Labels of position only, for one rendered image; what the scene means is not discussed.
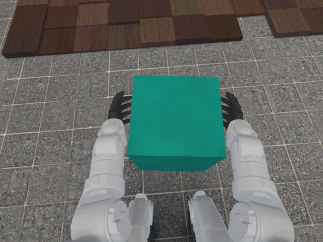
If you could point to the robot right upper arm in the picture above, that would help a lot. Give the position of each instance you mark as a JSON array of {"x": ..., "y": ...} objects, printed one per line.
[{"x": 256, "y": 222}]

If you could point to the left robot hand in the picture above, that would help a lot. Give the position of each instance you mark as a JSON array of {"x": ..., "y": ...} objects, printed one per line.
[{"x": 116, "y": 107}]

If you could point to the carton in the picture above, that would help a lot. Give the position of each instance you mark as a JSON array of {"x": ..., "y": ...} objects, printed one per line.
[{"x": 176, "y": 123}]

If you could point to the robot left upper arm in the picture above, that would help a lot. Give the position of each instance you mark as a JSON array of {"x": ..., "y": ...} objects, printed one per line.
[{"x": 101, "y": 221}]

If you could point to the robot right shin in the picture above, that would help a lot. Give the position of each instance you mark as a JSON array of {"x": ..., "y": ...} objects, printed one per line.
[{"x": 198, "y": 193}]

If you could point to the right robot hand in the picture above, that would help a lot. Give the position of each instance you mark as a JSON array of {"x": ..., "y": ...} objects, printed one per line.
[{"x": 233, "y": 110}]

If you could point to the robot right forearm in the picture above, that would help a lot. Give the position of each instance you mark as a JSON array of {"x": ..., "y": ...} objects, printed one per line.
[{"x": 251, "y": 178}]

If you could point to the left robot thigh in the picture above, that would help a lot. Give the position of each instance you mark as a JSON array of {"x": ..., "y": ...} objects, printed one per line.
[{"x": 141, "y": 217}]

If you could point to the robot left forearm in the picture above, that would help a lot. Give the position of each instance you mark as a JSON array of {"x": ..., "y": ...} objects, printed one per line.
[{"x": 106, "y": 173}]

